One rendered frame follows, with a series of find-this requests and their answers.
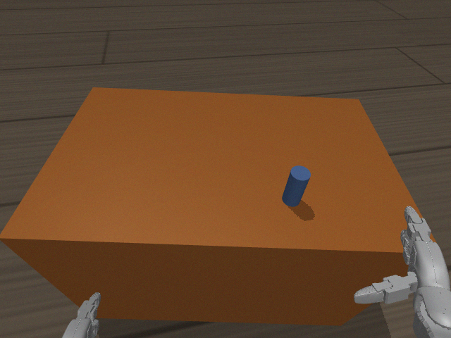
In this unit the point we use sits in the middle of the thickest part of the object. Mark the right robot arm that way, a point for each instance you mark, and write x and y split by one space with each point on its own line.
432 307

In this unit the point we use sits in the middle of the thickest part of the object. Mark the can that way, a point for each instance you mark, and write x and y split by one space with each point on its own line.
296 184

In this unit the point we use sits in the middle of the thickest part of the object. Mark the right robot hand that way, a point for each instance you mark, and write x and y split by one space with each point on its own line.
427 267

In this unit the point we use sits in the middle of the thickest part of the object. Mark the left robot hand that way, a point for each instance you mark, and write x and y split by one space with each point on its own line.
85 325

